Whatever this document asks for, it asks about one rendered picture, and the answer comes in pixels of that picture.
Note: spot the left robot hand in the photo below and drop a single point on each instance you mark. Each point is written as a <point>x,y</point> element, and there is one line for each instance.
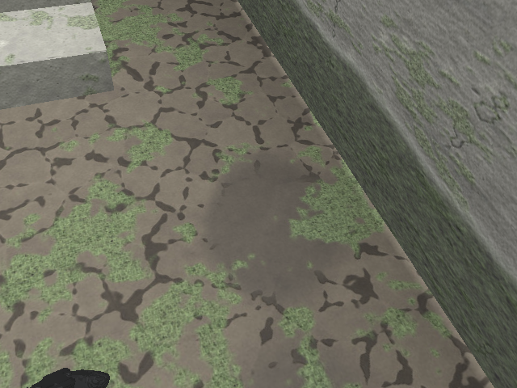
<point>64,378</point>

